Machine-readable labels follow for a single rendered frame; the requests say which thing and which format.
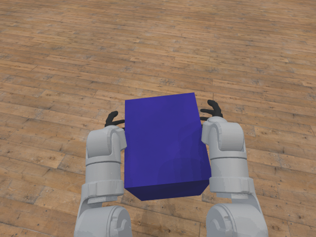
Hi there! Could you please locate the right robot forearm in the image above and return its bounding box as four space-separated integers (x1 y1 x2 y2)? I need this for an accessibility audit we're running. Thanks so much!
201 116 265 220

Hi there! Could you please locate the left robot forearm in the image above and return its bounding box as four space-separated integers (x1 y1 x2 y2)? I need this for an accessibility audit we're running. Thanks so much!
74 125 127 235

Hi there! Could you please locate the right robot hand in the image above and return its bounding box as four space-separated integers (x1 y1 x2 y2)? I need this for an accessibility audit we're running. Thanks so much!
200 100 223 126

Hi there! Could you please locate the left robot hand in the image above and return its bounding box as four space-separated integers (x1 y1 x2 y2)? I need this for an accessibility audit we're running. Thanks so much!
105 111 125 131

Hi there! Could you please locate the left robot upper arm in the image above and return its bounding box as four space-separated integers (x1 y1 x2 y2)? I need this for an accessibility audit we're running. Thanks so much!
74 205 133 237

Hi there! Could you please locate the carton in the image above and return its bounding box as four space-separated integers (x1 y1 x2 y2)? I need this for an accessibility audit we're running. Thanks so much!
124 92 211 201

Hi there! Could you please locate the right robot upper arm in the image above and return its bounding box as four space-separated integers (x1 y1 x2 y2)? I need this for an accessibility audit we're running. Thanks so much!
206 203 269 237

